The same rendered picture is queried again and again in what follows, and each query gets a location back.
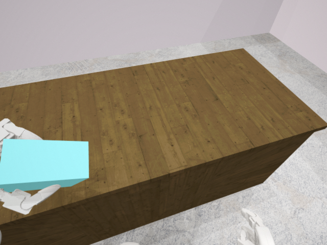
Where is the robot left hand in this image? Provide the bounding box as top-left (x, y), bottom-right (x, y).
top-left (0, 118), bottom-right (61, 215)

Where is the sponge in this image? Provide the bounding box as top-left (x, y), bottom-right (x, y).
top-left (0, 139), bottom-right (89, 192)

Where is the robot right hand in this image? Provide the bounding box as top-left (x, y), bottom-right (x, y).
top-left (238, 208), bottom-right (276, 245)

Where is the table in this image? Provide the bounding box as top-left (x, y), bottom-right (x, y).
top-left (0, 48), bottom-right (327, 245)

